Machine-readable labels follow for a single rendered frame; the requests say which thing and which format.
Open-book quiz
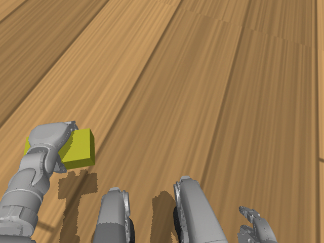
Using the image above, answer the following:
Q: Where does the carton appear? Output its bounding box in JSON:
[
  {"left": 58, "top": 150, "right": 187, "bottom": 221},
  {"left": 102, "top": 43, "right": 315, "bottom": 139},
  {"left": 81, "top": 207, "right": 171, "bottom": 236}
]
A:
[{"left": 23, "top": 128, "right": 95, "bottom": 170}]

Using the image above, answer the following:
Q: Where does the right robot hand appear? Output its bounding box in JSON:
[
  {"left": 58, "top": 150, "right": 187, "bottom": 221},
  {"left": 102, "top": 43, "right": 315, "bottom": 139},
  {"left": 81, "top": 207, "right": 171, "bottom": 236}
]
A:
[{"left": 237, "top": 206, "right": 277, "bottom": 243}]

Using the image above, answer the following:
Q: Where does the right robot foot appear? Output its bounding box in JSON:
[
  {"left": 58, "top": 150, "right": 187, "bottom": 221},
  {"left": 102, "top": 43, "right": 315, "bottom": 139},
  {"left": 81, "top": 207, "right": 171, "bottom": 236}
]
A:
[{"left": 173, "top": 206, "right": 183, "bottom": 243}]

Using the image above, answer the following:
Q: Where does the left robot arm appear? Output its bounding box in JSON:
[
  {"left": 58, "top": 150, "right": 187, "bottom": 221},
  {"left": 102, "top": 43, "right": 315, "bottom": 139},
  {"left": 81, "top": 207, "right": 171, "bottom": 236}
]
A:
[{"left": 0, "top": 144, "right": 58, "bottom": 243}]

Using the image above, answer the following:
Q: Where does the left robot hand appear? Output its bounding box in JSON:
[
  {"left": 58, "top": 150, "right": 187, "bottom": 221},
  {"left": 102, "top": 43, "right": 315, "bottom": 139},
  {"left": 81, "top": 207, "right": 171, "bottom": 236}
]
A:
[{"left": 28, "top": 121, "right": 78, "bottom": 173}]

